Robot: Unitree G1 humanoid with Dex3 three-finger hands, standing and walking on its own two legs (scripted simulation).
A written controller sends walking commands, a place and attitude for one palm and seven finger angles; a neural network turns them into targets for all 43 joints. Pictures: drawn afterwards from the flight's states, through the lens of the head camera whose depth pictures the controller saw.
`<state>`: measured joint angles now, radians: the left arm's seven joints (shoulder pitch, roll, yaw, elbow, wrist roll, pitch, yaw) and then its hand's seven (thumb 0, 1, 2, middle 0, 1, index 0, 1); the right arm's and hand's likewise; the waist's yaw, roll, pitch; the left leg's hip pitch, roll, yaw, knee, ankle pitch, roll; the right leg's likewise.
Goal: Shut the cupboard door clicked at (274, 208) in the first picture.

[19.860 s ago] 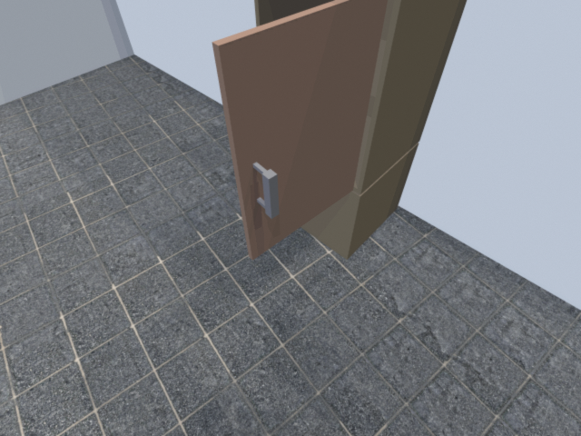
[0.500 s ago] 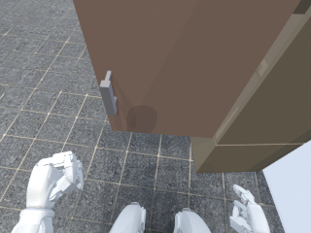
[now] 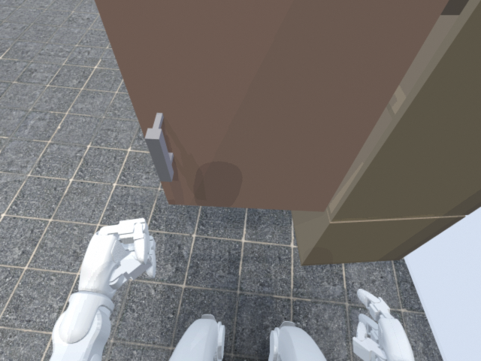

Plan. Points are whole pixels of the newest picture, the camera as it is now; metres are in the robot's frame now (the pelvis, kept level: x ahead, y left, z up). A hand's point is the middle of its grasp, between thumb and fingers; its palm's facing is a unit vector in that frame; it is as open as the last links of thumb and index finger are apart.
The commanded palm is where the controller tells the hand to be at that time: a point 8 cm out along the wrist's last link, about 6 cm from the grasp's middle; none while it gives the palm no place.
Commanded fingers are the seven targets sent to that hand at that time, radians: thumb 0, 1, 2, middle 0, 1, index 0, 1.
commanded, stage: bring the fist close to the handle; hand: left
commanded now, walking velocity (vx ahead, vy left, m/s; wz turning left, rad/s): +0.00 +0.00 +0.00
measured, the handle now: (163, 148) +0.47 +0.18 +0.04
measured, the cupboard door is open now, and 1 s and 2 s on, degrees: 84 84 71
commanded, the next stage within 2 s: push the door shut along its arc in 1.00 s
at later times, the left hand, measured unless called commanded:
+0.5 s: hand (180, 204) +0.35 +0.13 +0.05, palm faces +0.00 -1.00 -0.05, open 3.1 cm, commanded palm +0.33 +0.18 +0.04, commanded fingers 0.00 0.90 0.90 -1.30 -1.50 -1.30 -1.50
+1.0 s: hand (181, 199) +0.37 +0.13 +0.03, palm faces +0.04 -1.00 -0.03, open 3.1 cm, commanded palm +0.35 +0.18 +0.04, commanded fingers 0.00 0.90 0.90 -1.30 -1.50 -1.30 -1.50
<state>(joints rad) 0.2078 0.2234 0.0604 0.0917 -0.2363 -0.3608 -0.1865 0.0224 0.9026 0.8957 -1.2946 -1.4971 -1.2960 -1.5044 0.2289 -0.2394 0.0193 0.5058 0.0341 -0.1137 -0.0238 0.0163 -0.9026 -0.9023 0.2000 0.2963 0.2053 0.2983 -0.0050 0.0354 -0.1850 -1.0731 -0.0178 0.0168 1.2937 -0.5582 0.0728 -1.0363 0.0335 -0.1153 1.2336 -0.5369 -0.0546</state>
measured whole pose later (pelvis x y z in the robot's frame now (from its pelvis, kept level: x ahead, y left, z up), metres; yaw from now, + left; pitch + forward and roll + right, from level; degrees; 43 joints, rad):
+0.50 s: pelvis +0.00 -0.01 +0.00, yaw +0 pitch +20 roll -2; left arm -0.18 0.18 0.05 0.43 -0.14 -0.43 -0.03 0.02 0.90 0.90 -1.30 -1.50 -1.30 -1.50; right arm 0.23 -0.25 0.01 0.58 0.02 -0.06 0.01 0.01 -0.90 -0.90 0.20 0.30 0.20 0.30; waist -0.03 0.03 -0.18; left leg -1.06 -0.02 0.03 1.25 -0.54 0.06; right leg -1.04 0.03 -0.10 1.22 -0.53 -0.07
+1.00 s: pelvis +0.00 -0.03 +0.01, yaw +0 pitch +20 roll +0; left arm -0.26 0.20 0.13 0.62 -0.18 -0.52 -0.09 0.02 0.90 0.90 -1.30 -1.50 -1.30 -1.50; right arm 0.24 -0.25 -0.01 0.61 0.03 -0.02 -0.01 0.01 -0.91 -0.90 0.20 0.30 0.20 0.30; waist -0.04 0.01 -0.16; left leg -1.04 -0.01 0.03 1.21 -0.52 0.04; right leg -1.03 0.04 -0.09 1.20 -0.52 -0.09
